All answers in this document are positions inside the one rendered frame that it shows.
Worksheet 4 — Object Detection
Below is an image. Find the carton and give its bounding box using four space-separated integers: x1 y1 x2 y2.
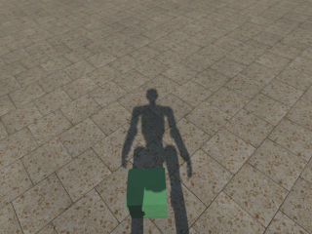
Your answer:
125 168 167 218

